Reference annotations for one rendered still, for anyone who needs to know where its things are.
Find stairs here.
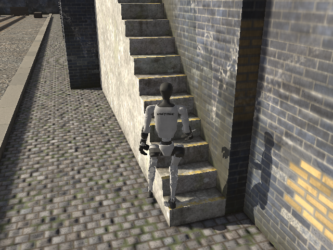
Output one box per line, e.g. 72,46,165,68
94,0,226,227

